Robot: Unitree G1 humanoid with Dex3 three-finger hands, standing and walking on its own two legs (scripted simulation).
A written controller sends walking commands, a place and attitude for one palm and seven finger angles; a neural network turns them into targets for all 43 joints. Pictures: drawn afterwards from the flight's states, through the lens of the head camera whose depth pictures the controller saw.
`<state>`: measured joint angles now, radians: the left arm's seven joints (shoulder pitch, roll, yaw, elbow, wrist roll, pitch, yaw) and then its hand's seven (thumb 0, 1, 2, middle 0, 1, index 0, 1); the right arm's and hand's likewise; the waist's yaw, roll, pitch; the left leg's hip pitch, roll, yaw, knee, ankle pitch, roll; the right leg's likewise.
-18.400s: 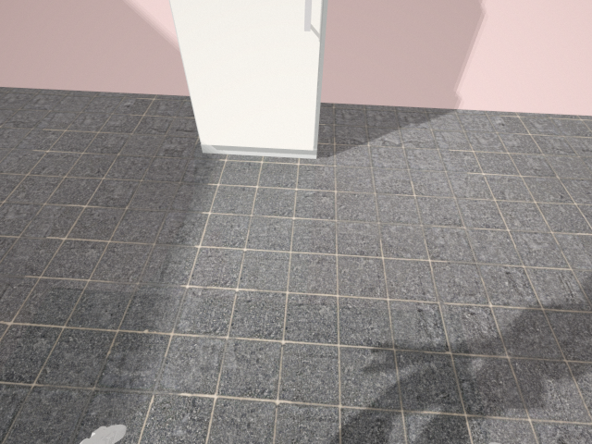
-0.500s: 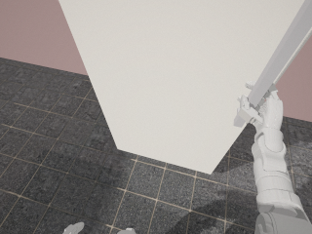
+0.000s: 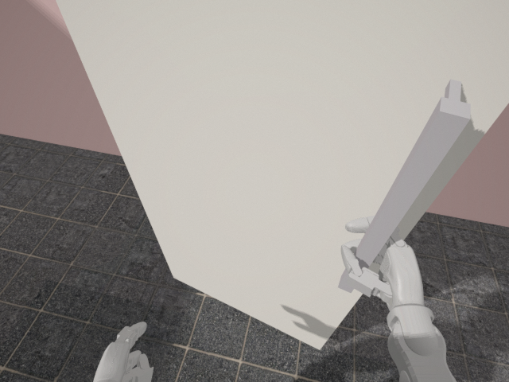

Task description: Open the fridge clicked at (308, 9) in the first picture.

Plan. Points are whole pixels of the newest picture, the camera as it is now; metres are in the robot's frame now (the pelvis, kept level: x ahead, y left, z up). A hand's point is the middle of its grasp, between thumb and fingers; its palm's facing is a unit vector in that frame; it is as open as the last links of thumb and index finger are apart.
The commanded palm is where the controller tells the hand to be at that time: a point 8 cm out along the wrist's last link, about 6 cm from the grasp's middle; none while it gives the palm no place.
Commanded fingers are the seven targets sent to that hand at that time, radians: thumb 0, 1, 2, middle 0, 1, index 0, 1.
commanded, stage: walk backward, drawing the door open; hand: right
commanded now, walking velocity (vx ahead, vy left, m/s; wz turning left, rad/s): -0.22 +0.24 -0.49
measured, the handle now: (384, 214) +0.33 -0.15 +0.13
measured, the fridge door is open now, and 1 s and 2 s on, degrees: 13 50 79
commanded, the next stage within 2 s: stop walking and hold the door back in 1.46 s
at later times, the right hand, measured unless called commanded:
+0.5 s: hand (297, 358) +0.16 -0.03 +0.06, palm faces +0.01 +1.00 -0.09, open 6.1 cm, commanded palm +0.13 -0.08 +0.06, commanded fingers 0.00 -0.90 -0.90 0.45 1.40 0.45 1.40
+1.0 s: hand out of the picture +0.04 +0.14 +0.06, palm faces +0.18 +0.98 -0.12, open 6.0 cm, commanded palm +0.00 +0.10 +0.06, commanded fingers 0.00 -0.90 -0.90 0.45 1.40 0.45 1.40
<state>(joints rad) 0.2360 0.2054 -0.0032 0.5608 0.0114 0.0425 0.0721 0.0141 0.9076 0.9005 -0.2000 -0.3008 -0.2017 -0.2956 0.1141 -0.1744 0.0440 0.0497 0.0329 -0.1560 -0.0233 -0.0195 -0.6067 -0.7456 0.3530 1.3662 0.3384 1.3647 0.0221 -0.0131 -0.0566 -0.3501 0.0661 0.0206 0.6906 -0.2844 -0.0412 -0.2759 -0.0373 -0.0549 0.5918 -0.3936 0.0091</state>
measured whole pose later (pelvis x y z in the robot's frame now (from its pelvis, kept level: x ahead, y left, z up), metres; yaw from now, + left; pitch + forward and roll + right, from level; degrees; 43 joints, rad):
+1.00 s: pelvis -0.17 +0.27 +0.00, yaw -32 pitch -4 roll +3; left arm 0.19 0.18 -0.03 0.64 0.05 -0.11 0.06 0.01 0.90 0.90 -0.20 -0.30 -0.20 -0.30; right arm 0.11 -0.08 0.34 -0.01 -0.07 -0.07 -0.03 0.02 -0.65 -0.72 0.38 1.33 0.40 1.40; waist 0.09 -0.07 0.10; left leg -0.49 -0.04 0.02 0.95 -0.39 -0.01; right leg -0.38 -0.10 0.10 0.51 -0.15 0.05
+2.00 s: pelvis -0.12 +0.74 +0.00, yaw -68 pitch -3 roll -4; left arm 0.17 0.20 -0.02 0.72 0.03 0.03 0.09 0.01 0.90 0.90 -0.20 -0.30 -0.21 -0.30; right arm -0.45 0.00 0.21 0.59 0.04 -0.09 -0.02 0.01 -0.59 -0.76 0.41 1.26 0.39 1.40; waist -0.01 -0.03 0.08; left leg -0.41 0.06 -0.03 0.66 -0.23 0.02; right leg -0.51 0.04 0.04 1.14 -0.43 -0.01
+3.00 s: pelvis -0.14 +0.75 +0.00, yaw -64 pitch +3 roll -2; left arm 0.24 0.26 0.00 0.67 -0.02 -0.15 0.00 0.01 0.91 0.90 -0.20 -0.30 -0.20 -0.30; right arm -0.84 -0.13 -0.03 1.11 0.01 -0.11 0.00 0.04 -0.51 -0.72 0.39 1.34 0.48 1.40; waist 0.10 0.08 -0.03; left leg -0.48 0.10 0.05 0.64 -0.22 -0.01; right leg -0.37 -0.01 -0.10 0.61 -0.30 0.00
